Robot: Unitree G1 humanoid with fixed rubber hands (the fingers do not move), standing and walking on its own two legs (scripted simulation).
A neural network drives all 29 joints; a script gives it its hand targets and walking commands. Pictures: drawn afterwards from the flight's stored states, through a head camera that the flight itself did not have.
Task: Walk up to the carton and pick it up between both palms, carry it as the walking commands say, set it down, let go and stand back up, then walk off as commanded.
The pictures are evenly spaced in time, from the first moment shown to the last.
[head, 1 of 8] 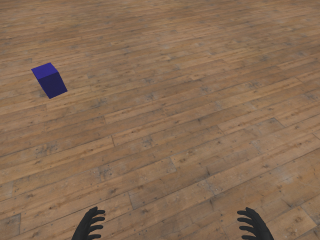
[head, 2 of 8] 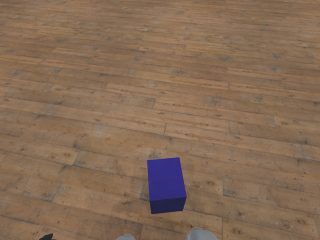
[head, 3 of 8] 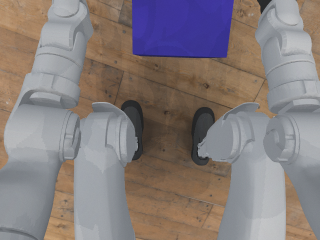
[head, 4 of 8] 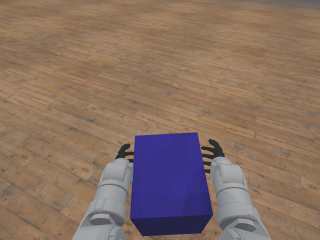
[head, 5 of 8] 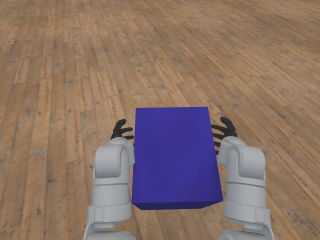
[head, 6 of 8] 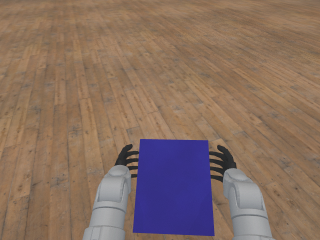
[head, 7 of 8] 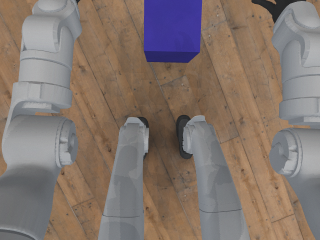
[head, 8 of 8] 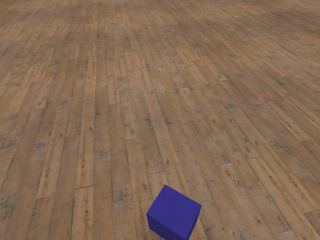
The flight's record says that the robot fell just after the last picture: no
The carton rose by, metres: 0.67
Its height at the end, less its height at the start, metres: +0.00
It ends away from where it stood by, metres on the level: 5.28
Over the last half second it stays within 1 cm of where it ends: yes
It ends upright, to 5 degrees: yes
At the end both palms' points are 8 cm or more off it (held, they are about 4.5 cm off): yes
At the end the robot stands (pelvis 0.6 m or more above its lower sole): yes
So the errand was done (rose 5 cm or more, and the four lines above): yes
